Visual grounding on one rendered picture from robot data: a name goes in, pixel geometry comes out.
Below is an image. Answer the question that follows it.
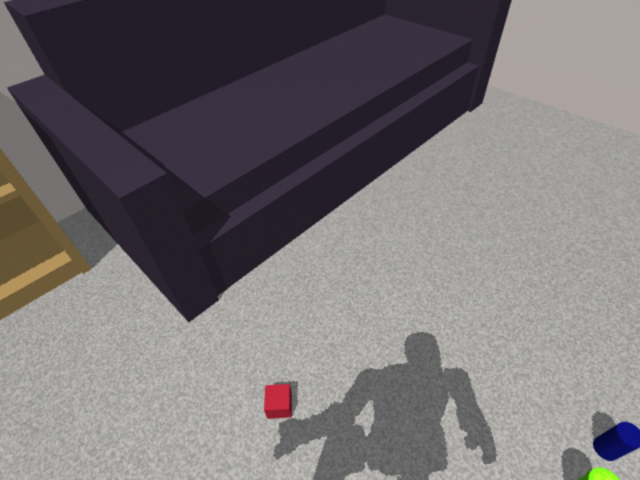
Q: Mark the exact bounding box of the sofa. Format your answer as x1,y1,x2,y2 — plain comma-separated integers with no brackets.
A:
4,0,512,322

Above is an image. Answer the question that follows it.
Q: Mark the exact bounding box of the bookshelf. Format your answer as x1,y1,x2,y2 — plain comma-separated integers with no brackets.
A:
0,149,92,320

